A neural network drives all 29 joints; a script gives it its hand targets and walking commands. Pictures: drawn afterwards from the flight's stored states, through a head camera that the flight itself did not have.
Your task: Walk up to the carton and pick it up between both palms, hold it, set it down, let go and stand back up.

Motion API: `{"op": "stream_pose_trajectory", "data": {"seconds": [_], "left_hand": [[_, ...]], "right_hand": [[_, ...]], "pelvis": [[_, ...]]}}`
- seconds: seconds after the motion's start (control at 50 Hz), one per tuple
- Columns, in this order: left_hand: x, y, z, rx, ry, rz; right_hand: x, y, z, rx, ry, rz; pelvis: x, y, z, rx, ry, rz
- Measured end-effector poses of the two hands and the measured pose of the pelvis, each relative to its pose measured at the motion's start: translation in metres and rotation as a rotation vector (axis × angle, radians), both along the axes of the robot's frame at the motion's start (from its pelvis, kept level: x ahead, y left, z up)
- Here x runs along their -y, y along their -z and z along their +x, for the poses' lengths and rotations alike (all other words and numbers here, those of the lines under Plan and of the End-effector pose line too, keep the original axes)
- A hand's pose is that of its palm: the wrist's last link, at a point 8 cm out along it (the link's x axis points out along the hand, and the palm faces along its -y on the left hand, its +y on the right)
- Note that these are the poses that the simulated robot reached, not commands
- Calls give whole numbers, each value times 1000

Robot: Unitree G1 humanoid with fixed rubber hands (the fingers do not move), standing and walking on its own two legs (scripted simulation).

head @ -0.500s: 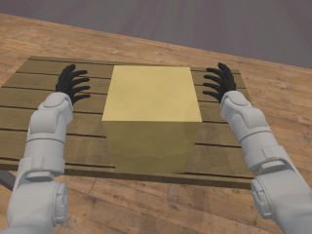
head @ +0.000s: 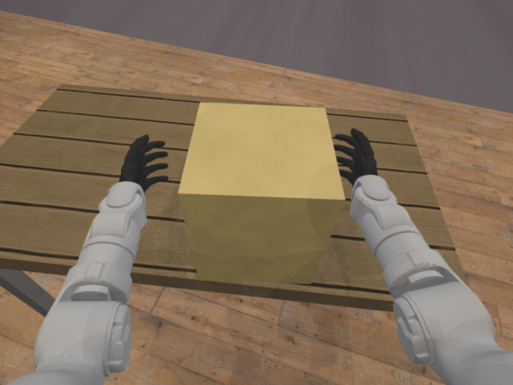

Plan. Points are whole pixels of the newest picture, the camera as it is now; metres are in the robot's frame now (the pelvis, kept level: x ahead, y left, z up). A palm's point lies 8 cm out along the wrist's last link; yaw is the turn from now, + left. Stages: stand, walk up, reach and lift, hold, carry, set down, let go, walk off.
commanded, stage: reach and lift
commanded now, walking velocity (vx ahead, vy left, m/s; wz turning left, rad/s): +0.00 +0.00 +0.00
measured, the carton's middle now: (258, 198) +0.41 +0.04 +0.05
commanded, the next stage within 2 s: none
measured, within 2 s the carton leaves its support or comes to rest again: neither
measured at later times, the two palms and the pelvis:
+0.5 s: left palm (164, 172) +0.41 +0.19 +0.11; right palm (348, 172) +0.42 -0.11 +0.12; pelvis +0.00 +0.00 +0.00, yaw -1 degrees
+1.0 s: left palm (159, 176) +0.39 +0.20 +0.11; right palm (348, 176) +0.41 -0.11 +0.12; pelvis +0.02 +0.01 +0.01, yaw +0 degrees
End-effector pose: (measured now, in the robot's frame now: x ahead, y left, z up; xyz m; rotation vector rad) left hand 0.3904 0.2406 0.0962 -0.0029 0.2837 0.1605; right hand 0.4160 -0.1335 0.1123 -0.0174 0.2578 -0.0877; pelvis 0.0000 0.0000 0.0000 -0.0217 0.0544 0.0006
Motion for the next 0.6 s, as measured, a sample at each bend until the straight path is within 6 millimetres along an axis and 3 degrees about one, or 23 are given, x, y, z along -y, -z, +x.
{"op": "stream_pose_trajectory", "data": {"seconds": [0.28, 0.44, 0.6], "left_hand": [[21, -26, 17, 67, 23, 0], [45, -12, 19, 40, 55, -24], [45, -11, 17, 62, 16, -26]], "right_hand": [[-20, -5, 7, 26, -25, 15], [-23, -5, 5, 34, 9, 12], [-26, -5, 3, 52, 19, 6]], "pelvis": [[0, -1, 2, -23, 6, 0], [-1, -2, 4, 6, 17, 3], [-3, -2, 3, 16, 30, 3]]}}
